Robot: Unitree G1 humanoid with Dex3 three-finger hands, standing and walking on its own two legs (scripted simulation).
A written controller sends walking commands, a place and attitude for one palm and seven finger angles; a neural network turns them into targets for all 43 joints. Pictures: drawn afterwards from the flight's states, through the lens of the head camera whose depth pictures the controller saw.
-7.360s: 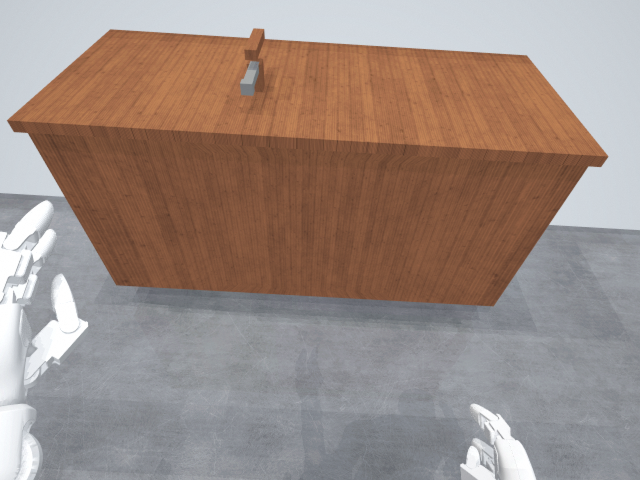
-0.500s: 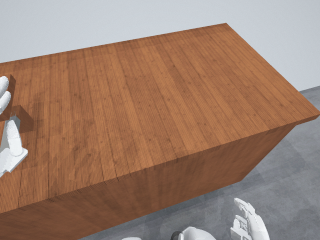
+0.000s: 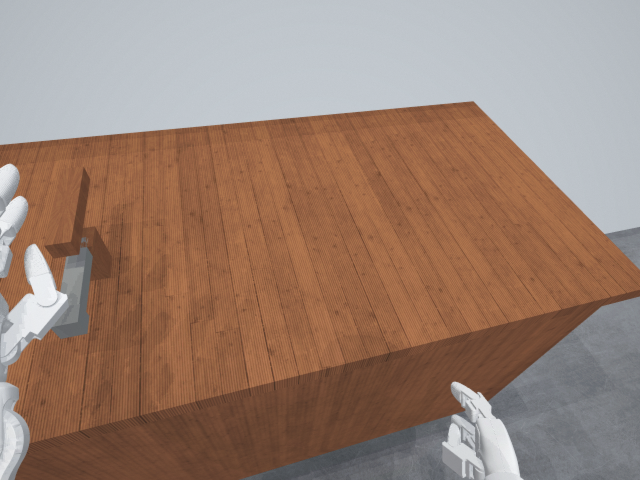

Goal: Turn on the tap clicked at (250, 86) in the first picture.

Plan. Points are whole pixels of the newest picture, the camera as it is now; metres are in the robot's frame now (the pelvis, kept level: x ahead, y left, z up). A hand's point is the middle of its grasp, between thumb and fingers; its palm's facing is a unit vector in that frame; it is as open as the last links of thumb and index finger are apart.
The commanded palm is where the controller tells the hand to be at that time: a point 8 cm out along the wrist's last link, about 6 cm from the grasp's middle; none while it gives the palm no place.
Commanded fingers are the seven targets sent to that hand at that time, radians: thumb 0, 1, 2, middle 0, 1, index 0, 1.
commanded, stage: come to a stop and stand still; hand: left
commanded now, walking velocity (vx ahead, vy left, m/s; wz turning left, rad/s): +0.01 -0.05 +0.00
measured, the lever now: (70, 321) +0.26 +0.32 +0.05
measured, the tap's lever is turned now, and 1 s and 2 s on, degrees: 0 0 0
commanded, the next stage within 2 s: look again from close up in 0.84 s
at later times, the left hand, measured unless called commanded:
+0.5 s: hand (93, 287) +0.26 +0.26 +0.13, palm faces +0.28 -0.89 -0.37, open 7.4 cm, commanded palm +0.20 +0.30 +0.18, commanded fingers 0.00 0.90 0.90 -0.20 -0.30 -0.20 -0.30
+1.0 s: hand (45, 289) +0.24 +0.29 +0.16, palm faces +0.36 -0.87 -0.35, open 7.4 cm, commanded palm +0.17 +0.32 +0.18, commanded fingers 0.00 0.90 0.90 -0.20 -0.30 -0.20 -0.30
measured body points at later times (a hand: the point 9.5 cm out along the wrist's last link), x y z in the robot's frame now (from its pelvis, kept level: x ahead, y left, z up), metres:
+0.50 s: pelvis +0.04 +0.02 +0.00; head +0.07 +0.04 +0.45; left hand +0.24 +0.31 +0.16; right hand +0.19 -0.24 -0.07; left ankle +0.06 +0.13 -0.74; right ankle +0.07 -0.10 -0.74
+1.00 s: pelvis +0.02 +0.03 +0.00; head +0.06 +0.06 +0.45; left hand +0.21 +0.33 +0.18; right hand +0.22 -0.18 -0.07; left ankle +0.06 +0.13 -0.74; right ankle +0.07 -0.10 -0.74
